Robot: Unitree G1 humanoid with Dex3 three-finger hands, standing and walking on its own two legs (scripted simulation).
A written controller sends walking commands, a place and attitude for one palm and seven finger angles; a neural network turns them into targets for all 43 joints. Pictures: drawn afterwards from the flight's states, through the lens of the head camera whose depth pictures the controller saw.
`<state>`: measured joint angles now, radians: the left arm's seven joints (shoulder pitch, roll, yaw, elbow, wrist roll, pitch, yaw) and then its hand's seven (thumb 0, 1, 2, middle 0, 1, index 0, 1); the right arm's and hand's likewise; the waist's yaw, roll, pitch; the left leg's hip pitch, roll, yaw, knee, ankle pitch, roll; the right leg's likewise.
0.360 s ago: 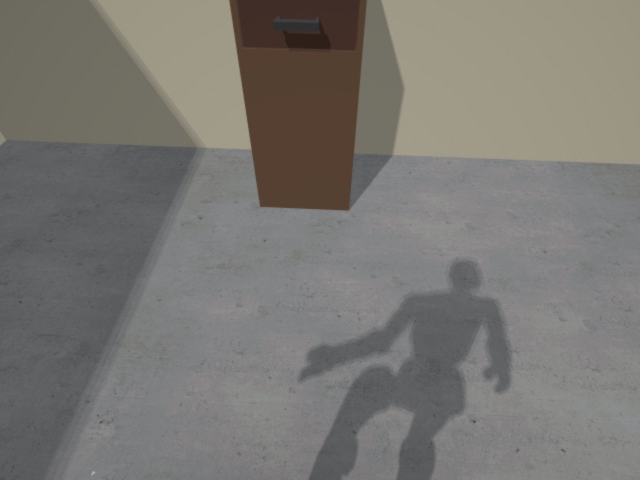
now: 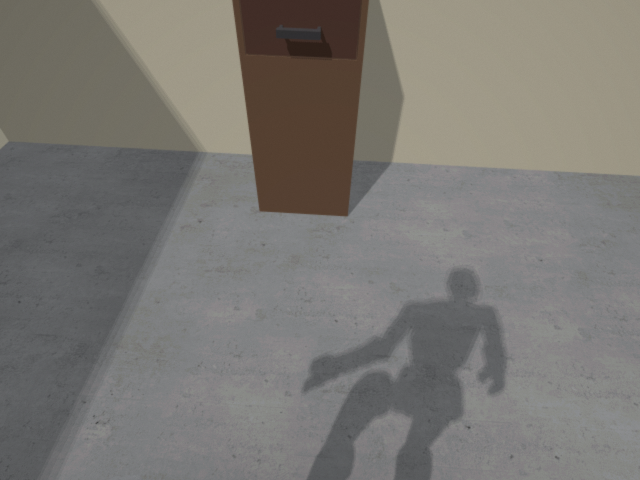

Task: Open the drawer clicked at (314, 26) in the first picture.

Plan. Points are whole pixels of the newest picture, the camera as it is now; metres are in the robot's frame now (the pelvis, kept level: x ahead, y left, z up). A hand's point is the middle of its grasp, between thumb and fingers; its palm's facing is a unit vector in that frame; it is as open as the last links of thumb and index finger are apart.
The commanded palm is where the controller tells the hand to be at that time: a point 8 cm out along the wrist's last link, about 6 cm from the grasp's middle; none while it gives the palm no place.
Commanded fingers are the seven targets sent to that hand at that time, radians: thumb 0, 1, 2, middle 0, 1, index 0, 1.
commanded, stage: stand and wait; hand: left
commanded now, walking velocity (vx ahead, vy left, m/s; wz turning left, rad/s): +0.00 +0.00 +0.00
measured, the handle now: (299, 31) +1.34 +0.15 +0.04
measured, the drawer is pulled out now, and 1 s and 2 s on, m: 0.00 0.00 0.00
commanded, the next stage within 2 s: look at it before walking up in 0.52 s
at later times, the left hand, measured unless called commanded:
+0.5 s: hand out of the picture +0.06 +0.24 -0.15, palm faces -0.03 -0.94 -0.34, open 7.4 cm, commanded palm none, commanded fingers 0.00 0.90 0.90 -0.20 -0.30 -0.20 -0.30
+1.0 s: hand out of the picture +0.05 +0.24 -0.15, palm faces -0.04 -0.94 -0.33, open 7.4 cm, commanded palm none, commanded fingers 0.00 0.90 0.90 -0.20 -0.30 -0.20 -0.30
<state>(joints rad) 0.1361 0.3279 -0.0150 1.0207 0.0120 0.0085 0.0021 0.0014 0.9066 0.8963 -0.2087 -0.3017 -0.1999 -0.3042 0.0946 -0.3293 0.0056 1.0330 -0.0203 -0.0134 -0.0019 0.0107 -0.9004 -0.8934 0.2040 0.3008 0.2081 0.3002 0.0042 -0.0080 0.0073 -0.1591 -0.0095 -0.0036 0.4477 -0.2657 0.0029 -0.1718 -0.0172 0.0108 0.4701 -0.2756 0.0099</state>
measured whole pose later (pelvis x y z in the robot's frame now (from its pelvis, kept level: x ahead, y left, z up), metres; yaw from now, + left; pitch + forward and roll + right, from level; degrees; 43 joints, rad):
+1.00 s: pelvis -0.02 +0.00 +0.00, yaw +0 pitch -2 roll +0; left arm 0.15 0.34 -0.01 1.09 0.01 0.00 0.00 0.00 0.91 0.90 -0.21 -0.30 -0.20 -0.30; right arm 0.12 -0.34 0.01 1.12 -0.01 -0.01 0.00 0.01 -0.90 -0.89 0.20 0.30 0.21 0.30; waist 0.00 -0.01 0.03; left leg -0.15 0.00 0.00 0.38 -0.20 0.00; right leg -0.16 -0.01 0.01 0.40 -0.21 0.01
